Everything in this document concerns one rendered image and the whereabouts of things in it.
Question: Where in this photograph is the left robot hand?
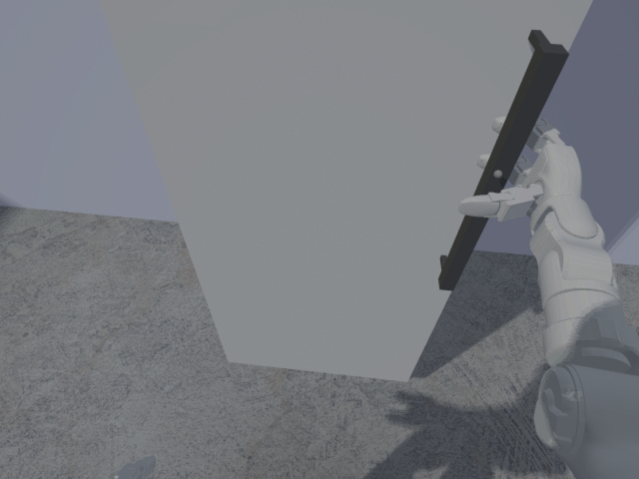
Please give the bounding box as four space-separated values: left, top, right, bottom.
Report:
115 456 156 479

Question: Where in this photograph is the right robot hand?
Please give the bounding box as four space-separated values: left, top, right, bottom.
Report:
458 117 582 222

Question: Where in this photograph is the fridge door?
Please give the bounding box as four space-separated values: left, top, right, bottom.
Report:
99 0 593 382

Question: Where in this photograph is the handle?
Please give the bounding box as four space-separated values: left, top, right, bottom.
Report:
438 30 569 291

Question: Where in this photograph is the right robot forearm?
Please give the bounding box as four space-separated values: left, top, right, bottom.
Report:
529 196 639 376

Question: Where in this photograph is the robot right upper arm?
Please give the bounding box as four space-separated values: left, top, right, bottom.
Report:
534 363 639 479

